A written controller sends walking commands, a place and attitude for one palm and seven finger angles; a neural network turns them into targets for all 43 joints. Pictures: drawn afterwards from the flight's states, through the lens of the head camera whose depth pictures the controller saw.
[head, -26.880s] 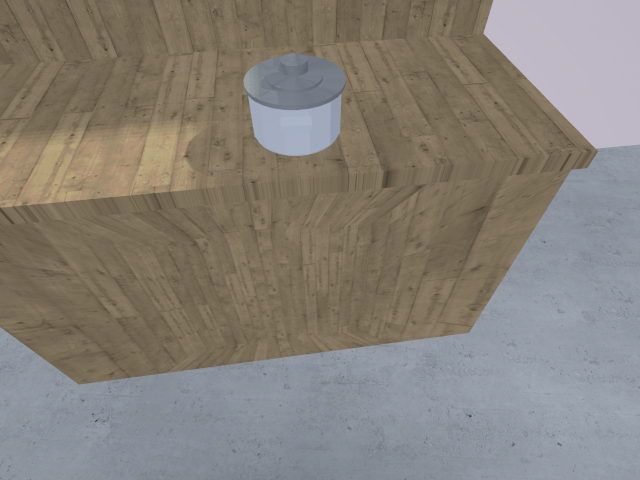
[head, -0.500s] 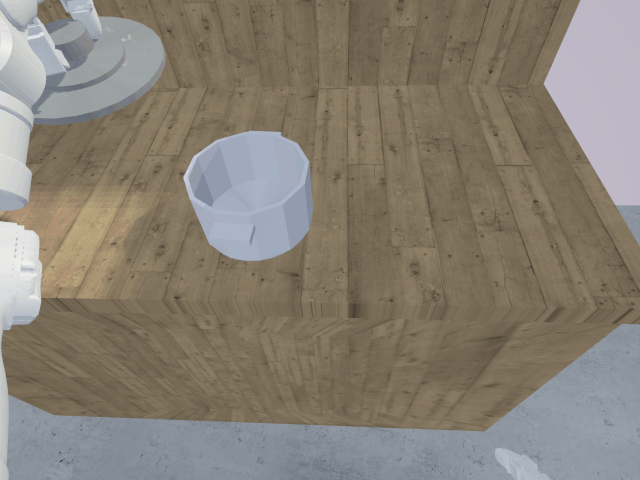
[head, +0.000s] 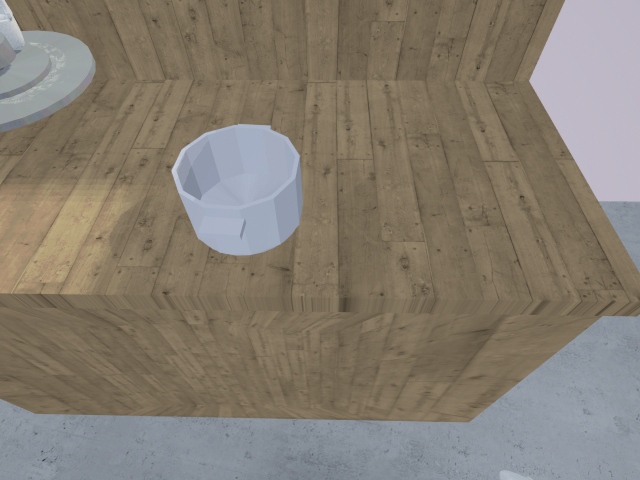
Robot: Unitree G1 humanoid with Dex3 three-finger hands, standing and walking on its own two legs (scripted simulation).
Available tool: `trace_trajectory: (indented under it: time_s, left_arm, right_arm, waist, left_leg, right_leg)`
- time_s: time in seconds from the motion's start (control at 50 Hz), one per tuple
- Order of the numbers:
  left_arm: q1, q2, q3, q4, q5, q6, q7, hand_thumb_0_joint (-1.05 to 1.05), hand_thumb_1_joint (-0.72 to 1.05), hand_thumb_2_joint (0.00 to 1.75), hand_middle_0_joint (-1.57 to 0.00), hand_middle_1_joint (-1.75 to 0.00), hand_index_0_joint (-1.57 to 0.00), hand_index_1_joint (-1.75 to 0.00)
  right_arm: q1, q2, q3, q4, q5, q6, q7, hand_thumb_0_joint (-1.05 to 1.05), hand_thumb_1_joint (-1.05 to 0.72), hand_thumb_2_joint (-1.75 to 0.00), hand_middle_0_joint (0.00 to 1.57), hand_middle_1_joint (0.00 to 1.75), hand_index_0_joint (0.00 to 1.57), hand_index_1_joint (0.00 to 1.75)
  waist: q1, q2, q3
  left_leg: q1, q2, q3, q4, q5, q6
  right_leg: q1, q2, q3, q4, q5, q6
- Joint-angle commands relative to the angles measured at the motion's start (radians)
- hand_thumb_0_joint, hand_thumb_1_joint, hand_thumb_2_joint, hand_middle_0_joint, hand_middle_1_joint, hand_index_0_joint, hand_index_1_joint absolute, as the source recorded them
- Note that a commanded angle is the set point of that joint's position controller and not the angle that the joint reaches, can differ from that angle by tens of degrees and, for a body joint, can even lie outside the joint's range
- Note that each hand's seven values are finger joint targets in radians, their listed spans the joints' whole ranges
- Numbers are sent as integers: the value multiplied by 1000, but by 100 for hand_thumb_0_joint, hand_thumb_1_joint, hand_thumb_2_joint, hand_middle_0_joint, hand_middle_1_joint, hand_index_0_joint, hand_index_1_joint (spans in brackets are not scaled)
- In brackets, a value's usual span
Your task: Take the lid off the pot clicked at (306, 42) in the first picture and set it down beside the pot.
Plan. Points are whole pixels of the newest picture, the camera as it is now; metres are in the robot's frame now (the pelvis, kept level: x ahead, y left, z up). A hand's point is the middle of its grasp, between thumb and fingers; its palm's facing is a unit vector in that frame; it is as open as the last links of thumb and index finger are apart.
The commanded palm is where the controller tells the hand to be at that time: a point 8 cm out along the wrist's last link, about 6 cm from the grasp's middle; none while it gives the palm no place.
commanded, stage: move the lid sideways beside the pot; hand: left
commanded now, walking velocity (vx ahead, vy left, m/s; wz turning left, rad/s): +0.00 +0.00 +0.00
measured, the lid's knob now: out of the picture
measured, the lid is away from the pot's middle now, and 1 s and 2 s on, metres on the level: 0.22 0.23 0.24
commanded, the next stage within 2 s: lower the lid onto the table in 0.22 s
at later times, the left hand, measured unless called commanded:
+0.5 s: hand out of the picture +0.46 +0.32 +0.30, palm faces -0.20 -0.09 -0.98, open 8.1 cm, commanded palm +0.45 +0.32 +0.37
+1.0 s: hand out of the picture +0.46 +0.33 +0.26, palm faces -0.23 -0.13 -0.96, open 8.1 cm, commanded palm +0.46 +0.33 +0.33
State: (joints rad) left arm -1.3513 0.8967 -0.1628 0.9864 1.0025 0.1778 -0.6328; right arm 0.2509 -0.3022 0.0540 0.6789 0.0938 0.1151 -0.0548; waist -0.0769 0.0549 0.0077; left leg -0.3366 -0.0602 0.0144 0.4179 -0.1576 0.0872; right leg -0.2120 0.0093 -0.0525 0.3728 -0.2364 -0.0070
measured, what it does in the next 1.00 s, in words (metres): stands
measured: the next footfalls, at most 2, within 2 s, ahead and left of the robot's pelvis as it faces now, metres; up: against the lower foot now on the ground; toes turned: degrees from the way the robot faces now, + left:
none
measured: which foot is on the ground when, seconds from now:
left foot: down 0.00-1.00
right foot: down 0.00-1.00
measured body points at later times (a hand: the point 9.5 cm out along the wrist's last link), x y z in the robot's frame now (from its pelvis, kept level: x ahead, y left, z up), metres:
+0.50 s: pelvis +0.00 +0.01 +0.00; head +0.05 -0.01 +0.45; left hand +0.46 +0.32 +0.35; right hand +0.09 -0.26 -0.13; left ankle +0.03 +0.06 -0.74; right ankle -0.03 -0.12 -0.74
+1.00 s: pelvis +0.01 +0.00 +0.00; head +0.06 -0.01 +0.45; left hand +0.47 +0.33 +0.31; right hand +0.06 -0.28 -0.13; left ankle +0.03 +0.06 -0.74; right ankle -0.03 -0.12 -0.74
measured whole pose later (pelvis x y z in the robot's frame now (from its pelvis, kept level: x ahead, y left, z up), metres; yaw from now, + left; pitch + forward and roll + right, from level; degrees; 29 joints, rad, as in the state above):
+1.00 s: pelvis +0.01 +0.00 +0.00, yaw +0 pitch +6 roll -2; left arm -1.27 0.91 -0.11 1.01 1.00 0.18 -0.60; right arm 0.31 -0.32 0.03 0.68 0.09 0.10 -0.05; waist -0.10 0.05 0.00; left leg -0.37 -0.06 0.01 0.44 -0.18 0.09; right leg -0.23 0.01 -0.05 0.37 -0.25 0.00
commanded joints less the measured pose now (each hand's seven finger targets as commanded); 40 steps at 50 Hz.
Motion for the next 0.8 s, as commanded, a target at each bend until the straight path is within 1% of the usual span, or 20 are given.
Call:
trace_trajectory:
  time_s: [0.0, 0.02, 0.08, 0.12, 0.16, 0.2, 0.22, 0.24, 0.26, 0.32, 0.38, 0.48, 0.52, 0.6, 0.64, 0.68, 0.7, 0.72, 0.74, 0.78]
  left_arm:
    - [-602, 274, 70, -262, 13, -29, 69, 0, 54, 114, -105, -108, -82, -92]
    - [-659, 323, 104, -327, 28, -31, 74, 0, 54, 114, -105, -108, -82, -92]
    - [-584, 350, 135, -241, 33, -36, 70, 0, 54, 114, -105, -108, -82, -92]
    - [-580, 369, 148, -303, 30, -45, 72, 0, 54, 114, -105, -108, -82, -92]
    - [-560, 322, 116, -267, 21, -34, 63, 0, 54, 114, -105, -108, -82, -92]
    - [-517, 246, 64, -280, 0, -25, 57, 0, 54, 114, -105, -108, -82, -92]
    - [-547, 283, 84, -301, 16, -22, 60, 0, 54, 114, -105, -108, -82, -92]
    - [-536, 240, 54, -254, 14, -17, 53, 0, 54, 114, -105, -108, -82, -92]
    - [-550, 285, 89, -298, 12, -17, 57, 0, 54, 114, -105, -108, -82, -92]
    - [-612, 282, 83, -293, 23, 11, 67, 0, 54, 114, -105, -108, -82, -92]
    - [-613, 294, 96, -245, 21, 32, 60, 0, 54, 114, -105, -108, -82, -92]
    - [-637, 235, 60, -246, 22, 46, 67, 0, 54, 114, -105, -108, -82, -92]
    - [-607, 309, 117, -230, 37, 37, 78, 0, 54, 114, -105, -108, -82, -92]
    - [-542, 219, 49, -119, 12, 30, 71, 0, 54, 114, -105, -108, -82, -92]
    - [-577, 312, 113, -160, 36, 23, 79, 0, 54, 114, -105, -108, -82, -92]
    - [-585, 308, 108, -168, 38, 18, 82, 0, 54, 114, -105, -108, -82, -92]
    - [-565, 253, 68, -169, 19, 15, 79, 0, 54, 114, -105, -108, -82, -92]
    - [-592, 305, 107, -203, 31, 16, 85, 0, 54, 114, -105, -108, -82, -92]
    - [-576, 286, 91, -158, 32, 15, 82, 0, 54, 114, -105, -108, -82, -92]
    - [-576, 337, 128, -192, 32, 6, 88, 0, 54, 114, -105, -108, -82, -92]
  right_arm:
    - [18, -156, -60, -111, 4, -35, -12, 0, -90, -90, 20, 30, 20, 30]
    - [22, -154, -64, -100, 0, -35, -11, 0, -90, -90, 20, 30, 20, 30]
    - [36, -158, -65, -95, 0, -34, -15, 0, -90, -90, 20, 30, 20, 30]
    - [37, -159, -68, -105, 0, -30, -8, 0, -90, -90, 20, 30, 20, 30]
    - [32, -158, -72, -101, 5, -23, -7, 0, -90, -90, 20, 30, 20, 30]
    - [42, -164, -78, -110, 7, -25, -2, 0, -90, -90, 20, 30, 20, 30]
    - [41, -160, -77, -98, 4, -22, 0, 0, -90, -90, 20, 30, 20, 30]
    - [33, -158, -74, -95, 6, -18, -1, 0, -90, -90, 20, 30, 20, 30]
    - [38, -161, -74, -96, 8, -17, 0, 0, -90, -90, 20, 30, 20, 30]
    - [39, -160, -75, -93, 5, -30, 1, 0, -90, -90, 20, 30, 20, 30]
    - [39, -162, -72, -91, 7, -37, 1, 0, -90, -90, 20, 30, 20, 30]
    - [45, -157, -75, -89, 0, -54, 4, 0, -90, -90, 20, 30, 20, 30]
    - [51, -159, -70, -92, -4, -56, 6, 0, -90, -90, 20, 30, 20, 30]
    - [58, -162, -70, -95, 2, -51, 6, 0, -90, -90, 20, 30, 20, 30]
    - [42, -161, -68, -104, -5, -45, 8, 0, -90, -90, 20, 30, 20, 30]
    - [43, -156, -68, -112, -4, -46, 5, 0, -90, -90, 20, 30, 20, 30]
    - [58, -162, -71, -111, -1, -47, 6, 0, -90, -90, 20, 30, 20, 30]
    - [58, -159, -74, -105, -3, -46, 7, 0, -90, -90, 20, 30, 20, 30]
    - [59, -160, -72, -104, -4, -45, 4, 0, -90, -90, 20, 30, 20, 30]
    - [59, -163, -72, -108, -1, -44, 2, 0, -90, -90, 20, 30, 20, 30]
  waist:
    - [-9, 134, -442]
    - [1, 129, -474]
    - [2, 112, -434]
    - [9, 114, -473]
    - [-2, 91, -433]
    - [-11, 137, -421]
    - [-9, 110, -425]
    - [-15, 100, -384]
    - [-7, 97, -411]
    - [-11, 144, -457]
    - [-9, 88, -448]
    - [-13, 92, -469]
    - [-4, 55, -486]
    - [-19, 38, -403]
    - [-4, 38, -449]
    - [-8, 62, -456]
    - [-18, 84, -447]
    - [-13, 83, -460]
    - [-20, 87, -437]
    - [-11, 85, -463]
  left_leg:
    - [387, 36, -78, 10, 332, 3]
    - [414, 42, -91, 8, 335, -1]
    - [391, 42, -85, 12, 317, 5]
    - [404, 44, -89, 16, 393, -1]
    - [399, 47, -92, 19, 387, 2]
    - [424, 48, -94, 31, 439, -3]
    - [426, 53, -99, 22, 400, -6]
    - [409, 50, -98, 20, 359, 1]
    - [418, 52, -104, 12, 352, -2]
    - [443, 43, -111, 17, 371, -9]
    - [413, 38, -104, 8, 317, -2]
    - [446, 41, -120, 12, 345, -10]
    - [408, 39, -104, 19, 371, -11]
    - [345, 38, -90, 15, 332, -10]
    - [348, 36, -85, 19, 328, -3]
    - [357, 33, -85, 26, 361, -1]
    - [368, 38, -87, 30, 397, -7]
    - [384, 43, -91, 30, 389, -5]
    - [378, 40, -91, 34, 372, -1]
    - [373, 38, -86, 25, 343, 1]
  right_leg:
    - [-38, 33, 5, -44, 216, -50]
    - [-33, 41, 5, -38, 208, -46]
    - [-49, 43, 3, -41, 190, -47]
    - [-26, 42, 5, -32, 230, -47]
    - [-56, 41, 1, -35, 224, -45]
    - [-92, 43, -6, -45, 221, -48]
    - [-95, 49, -6, -43, 203, -42]
    - [-118, 49, -9, -47, 184, -43]
    - [-100, 49, -10, -42, 182, -44]
    - [-93, 52, -5, -35, 189, -48]
    - [-76, 48, -4, -35, 189, -43]
    - [-97, 49, -8, -31, 181, -44]
    - [-50, 45, -2, -20, 225, -41]
    - [-69, 37, -9, -26, 221, -42]
    - [-36, 41, 3, -12, 236, -39]
    - [-39, 43, 5, -9, 250, -41]
    - [-51, 40, -2, -21, 259, -43]
    - [-49, 46, 4, -17, 252, -39]
    - [-69, 49, 0, -19, 237, -39]
    - [-39, 47, 8, -17, 233, -39]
